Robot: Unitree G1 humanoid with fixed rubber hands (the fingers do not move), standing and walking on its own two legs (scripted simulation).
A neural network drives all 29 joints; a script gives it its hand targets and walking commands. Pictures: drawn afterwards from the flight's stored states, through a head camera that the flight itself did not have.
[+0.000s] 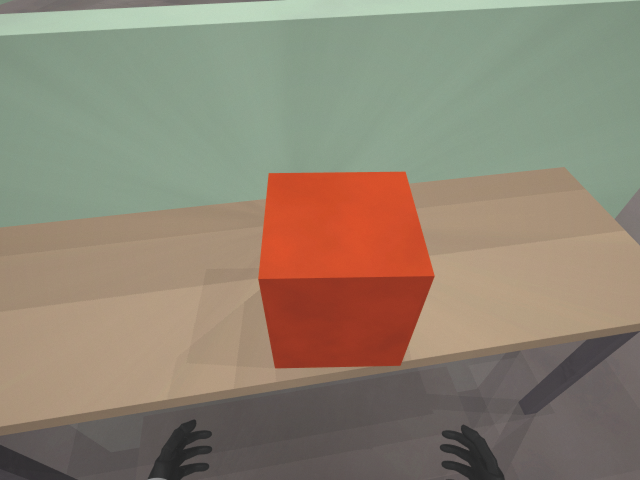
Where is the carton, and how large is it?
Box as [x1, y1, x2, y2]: [258, 172, 434, 367]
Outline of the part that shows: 269,173 258,279 275,367 400,365 434,276 405,172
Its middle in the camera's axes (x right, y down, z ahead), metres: +0.03 +0.05 +0.62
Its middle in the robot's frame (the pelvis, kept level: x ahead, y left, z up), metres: +0.44 +0.01 -0.02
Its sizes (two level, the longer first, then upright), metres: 0.210 0.200 0.250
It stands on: a table, 0.63 m high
